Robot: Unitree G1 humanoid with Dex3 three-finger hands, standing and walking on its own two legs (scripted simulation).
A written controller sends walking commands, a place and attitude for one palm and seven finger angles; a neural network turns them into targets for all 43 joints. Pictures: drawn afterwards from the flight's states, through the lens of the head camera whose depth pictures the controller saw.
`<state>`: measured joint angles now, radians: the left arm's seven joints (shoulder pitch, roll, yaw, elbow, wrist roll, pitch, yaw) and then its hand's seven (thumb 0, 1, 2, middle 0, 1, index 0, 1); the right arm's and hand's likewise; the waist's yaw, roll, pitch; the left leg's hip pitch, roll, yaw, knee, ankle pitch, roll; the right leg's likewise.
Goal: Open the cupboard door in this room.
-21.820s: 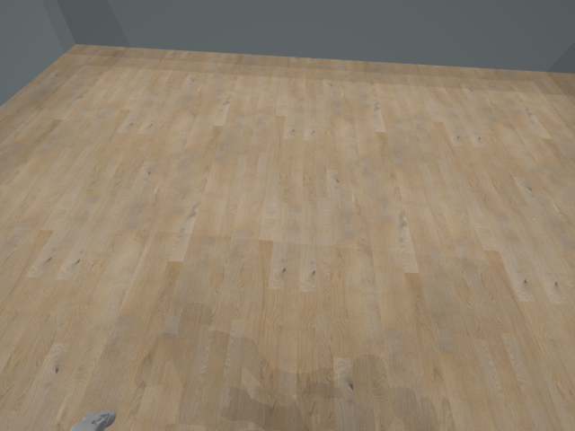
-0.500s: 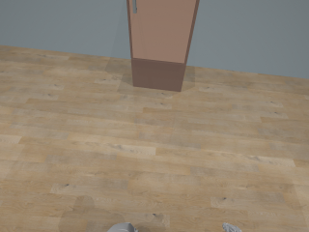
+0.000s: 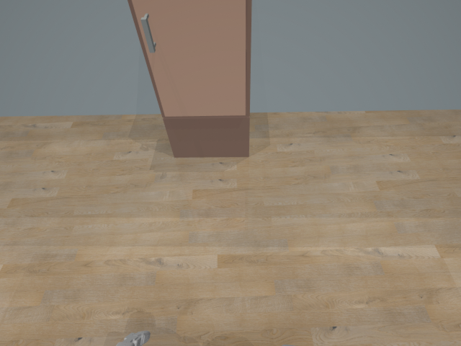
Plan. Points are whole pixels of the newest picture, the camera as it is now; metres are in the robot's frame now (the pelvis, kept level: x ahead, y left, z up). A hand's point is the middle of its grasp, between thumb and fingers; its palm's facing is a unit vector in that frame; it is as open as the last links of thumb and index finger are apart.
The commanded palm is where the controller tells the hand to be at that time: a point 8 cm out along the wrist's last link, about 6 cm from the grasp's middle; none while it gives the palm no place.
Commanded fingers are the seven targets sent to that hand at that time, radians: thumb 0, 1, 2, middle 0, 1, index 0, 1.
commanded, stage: stand and wait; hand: left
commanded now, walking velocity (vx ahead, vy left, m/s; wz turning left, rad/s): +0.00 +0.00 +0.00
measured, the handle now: (149, 33) +1.14 +0.32 -0.01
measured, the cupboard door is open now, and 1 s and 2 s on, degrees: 0 0 0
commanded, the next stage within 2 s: look at it before walking up in 0.70 s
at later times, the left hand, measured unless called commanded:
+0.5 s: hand out of the picture +0.01 +0.19 -0.17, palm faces +0.04 -0.98 -0.17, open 7.3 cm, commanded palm none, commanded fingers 0.00 0.90 0.90 -0.20 -0.30 -0.20 -0.30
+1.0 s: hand out of the picture +0.05 +0.19 -0.17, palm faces +0.01 -0.98 -0.17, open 7.3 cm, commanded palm none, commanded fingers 0.00 0.90 0.90 -0.20 -0.30 -0.20 -0.30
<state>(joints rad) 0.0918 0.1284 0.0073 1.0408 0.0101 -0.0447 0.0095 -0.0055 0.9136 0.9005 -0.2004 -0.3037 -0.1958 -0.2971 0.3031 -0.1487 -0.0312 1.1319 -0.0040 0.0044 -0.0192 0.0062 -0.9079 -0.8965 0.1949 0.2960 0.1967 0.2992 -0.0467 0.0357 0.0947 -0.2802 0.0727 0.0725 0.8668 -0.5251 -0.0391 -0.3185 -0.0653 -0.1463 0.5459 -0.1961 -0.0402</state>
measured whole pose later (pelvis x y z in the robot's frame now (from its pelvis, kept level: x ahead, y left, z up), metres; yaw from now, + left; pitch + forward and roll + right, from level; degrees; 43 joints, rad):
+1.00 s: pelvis +0.06 +0.03 +0.01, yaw -1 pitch -1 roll +0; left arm 0.28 0.14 -0.01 1.15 0.00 -0.01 0.04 0.01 0.92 0.90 -0.20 -0.30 -0.20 -0.30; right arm 0.31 -0.09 0.00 1.17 0.00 -0.02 -0.03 0.00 -0.91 -0.90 0.20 0.30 0.20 0.30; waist 0.00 -0.01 0.04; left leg -0.08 0.04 0.13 0.39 -0.29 0.00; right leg -0.18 -0.07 -0.12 0.42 -0.22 0.02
